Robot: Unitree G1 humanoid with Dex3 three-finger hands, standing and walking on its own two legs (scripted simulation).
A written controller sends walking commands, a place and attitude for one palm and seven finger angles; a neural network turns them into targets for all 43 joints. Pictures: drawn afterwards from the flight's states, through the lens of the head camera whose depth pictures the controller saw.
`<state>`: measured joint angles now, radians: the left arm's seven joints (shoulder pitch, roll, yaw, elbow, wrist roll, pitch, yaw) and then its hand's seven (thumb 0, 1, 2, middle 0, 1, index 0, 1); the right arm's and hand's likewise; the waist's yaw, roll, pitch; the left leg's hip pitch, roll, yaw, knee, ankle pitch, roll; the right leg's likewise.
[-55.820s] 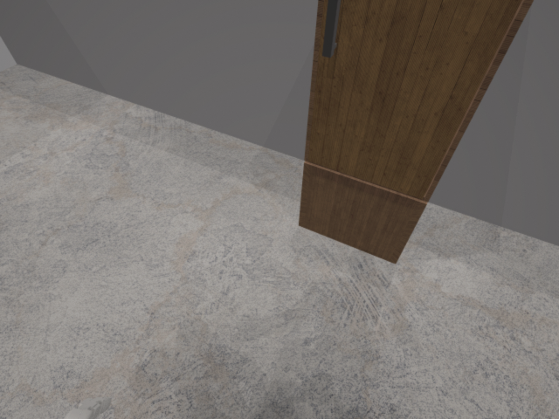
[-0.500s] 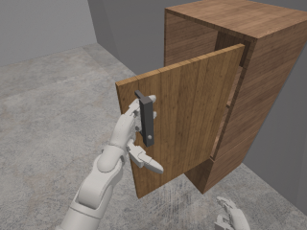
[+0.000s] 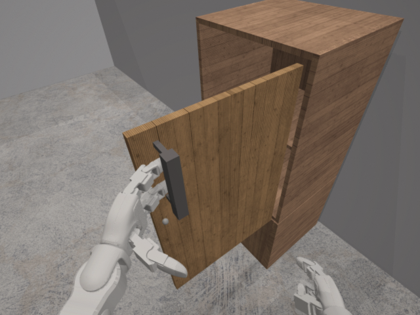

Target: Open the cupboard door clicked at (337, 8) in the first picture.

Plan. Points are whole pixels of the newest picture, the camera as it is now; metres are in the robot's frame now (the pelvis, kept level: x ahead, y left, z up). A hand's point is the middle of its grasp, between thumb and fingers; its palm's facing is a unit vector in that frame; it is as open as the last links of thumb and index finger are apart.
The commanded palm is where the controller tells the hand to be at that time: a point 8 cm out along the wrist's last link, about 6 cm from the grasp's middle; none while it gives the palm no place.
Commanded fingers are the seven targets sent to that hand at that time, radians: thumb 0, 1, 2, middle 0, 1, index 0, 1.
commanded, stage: slide the hand sideways off the handle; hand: left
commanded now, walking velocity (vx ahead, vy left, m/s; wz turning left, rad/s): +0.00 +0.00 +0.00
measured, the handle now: (170, 180) +0.31 +0.10 +0.15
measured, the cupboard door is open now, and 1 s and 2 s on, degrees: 88 86 86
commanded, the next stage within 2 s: draw the hand back to the body in 0.48 s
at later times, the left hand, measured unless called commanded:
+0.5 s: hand (111, 241) +0.19 +0.17 +0.14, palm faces +0.00 -1.00 -0.09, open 16.2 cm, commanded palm +0.16 +0.21 +0.15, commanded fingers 0.00 -0.50 0.30 -0.15 -0.30 -0.15 -0.30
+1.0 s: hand (91, 240) +0.19 +0.19 +0.15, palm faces -0.02 -0.99 -0.11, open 16.3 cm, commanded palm +0.15 +0.25 +0.16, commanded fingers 0.00 -0.43 0.33 -0.15 -0.30 -0.15 -0.30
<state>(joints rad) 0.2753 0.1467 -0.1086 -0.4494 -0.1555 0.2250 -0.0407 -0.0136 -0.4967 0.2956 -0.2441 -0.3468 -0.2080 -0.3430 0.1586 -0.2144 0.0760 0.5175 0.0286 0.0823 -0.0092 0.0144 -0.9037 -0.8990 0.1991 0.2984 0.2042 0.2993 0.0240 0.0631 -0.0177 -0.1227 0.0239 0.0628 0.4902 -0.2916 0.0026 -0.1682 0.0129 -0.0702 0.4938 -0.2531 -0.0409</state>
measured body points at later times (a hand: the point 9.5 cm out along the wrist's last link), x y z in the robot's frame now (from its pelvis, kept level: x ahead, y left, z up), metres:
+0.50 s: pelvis +0.01 -0.01 +0.00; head -0.02 -0.03 +0.45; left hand +0.18 +0.22 +0.14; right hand +0.20 -0.22 -0.07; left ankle -0.01 +0.12 -0.74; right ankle +0.01 -0.09 -0.74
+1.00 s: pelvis +0.00 +0.02 +0.00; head -0.03 +0.00 +0.45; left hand +0.18 +0.25 +0.15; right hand +0.21 -0.17 -0.06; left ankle -0.01 +0.12 -0.74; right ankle +0.01 -0.09 -0.74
